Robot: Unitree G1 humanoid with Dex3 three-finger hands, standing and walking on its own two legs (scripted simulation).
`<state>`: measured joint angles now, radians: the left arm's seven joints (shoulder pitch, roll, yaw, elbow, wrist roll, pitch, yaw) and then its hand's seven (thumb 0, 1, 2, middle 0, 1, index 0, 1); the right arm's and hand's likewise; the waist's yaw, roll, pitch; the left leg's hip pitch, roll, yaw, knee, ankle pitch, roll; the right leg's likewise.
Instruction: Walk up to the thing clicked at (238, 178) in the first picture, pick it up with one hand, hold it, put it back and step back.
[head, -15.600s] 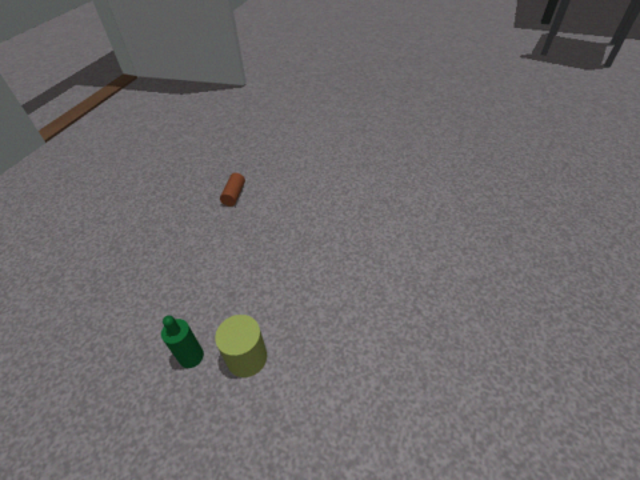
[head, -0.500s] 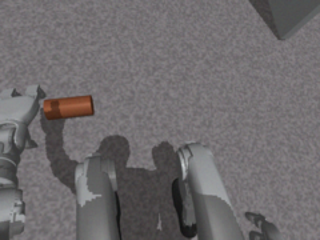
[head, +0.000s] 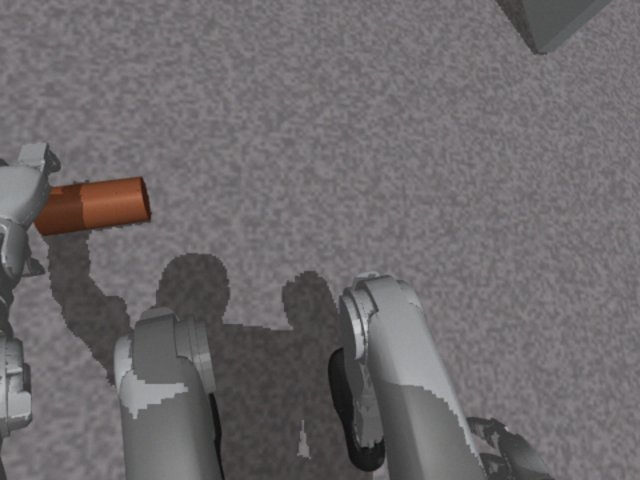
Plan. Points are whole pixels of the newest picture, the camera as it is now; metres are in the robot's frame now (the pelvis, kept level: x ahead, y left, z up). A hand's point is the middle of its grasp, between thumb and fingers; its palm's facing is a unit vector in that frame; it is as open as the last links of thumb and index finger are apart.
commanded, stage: rise first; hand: left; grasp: from above
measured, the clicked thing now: (94, 205) +0.52 +0.28 -0.31
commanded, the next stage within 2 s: approach in 1.94 s
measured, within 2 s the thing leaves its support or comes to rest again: neither
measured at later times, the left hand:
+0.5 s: hand (37, 219) +0.46 +0.31 -0.18, palm faces -0.46 -0.06 -0.88, open 14.1 cm
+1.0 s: hand (35, 217) +0.46 +0.32 -0.19, palm faces -0.47 -0.06 -0.88, open 14.1 cm
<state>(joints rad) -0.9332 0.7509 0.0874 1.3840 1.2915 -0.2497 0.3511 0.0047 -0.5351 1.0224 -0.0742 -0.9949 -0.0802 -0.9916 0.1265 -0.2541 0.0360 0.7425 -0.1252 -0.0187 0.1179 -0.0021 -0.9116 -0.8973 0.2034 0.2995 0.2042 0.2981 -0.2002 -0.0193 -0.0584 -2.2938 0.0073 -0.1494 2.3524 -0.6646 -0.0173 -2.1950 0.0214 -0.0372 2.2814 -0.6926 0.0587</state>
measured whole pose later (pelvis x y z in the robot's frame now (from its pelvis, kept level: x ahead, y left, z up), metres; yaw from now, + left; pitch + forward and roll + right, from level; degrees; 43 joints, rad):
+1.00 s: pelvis +0.00 +0.00 -0.02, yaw -2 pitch +33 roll -10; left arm -0.99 0.84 0.10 1.46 1.28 -0.25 0.36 0.00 -0.54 1.02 -0.08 -1.01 -0.08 -1.01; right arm 0.13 -0.27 0.10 0.73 -0.15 -0.01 0.13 0.00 -0.91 -0.90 0.20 0.30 0.20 0.30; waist -0.25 -0.03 -0.01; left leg -2.35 0.00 -0.18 2.43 -0.68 -0.02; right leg -2.24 0.03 -0.06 2.34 -0.70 0.06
